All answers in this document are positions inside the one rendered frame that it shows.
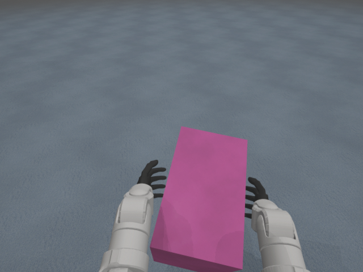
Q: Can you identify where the robot left forearm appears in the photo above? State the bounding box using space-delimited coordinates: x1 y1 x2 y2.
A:
99 184 154 272

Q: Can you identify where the carton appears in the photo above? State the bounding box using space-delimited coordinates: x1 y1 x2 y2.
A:
150 126 247 272

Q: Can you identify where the robot right hand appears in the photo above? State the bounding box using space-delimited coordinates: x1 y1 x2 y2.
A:
244 177 269 219

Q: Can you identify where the robot left hand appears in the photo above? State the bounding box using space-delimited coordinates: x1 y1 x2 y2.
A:
137 160 167 198

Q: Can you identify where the robot right forearm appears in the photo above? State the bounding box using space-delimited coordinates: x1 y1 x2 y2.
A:
251 199 310 272

